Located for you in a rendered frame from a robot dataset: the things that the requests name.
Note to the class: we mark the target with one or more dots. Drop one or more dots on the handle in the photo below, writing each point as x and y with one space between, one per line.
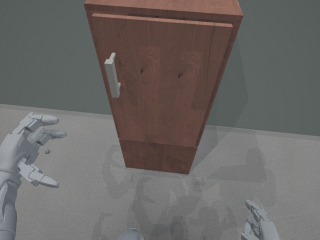
112 76

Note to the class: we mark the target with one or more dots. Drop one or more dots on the robot left hand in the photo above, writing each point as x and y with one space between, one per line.
15 147

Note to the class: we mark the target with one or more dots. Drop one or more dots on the robot left shin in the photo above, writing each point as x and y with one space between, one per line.
133 229

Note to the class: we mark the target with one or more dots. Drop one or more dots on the robot right hand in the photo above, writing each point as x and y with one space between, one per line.
263 228

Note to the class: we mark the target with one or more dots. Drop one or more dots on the robot left forearm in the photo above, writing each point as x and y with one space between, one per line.
9 184

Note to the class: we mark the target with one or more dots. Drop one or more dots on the cupboard door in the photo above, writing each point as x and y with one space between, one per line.
167 69

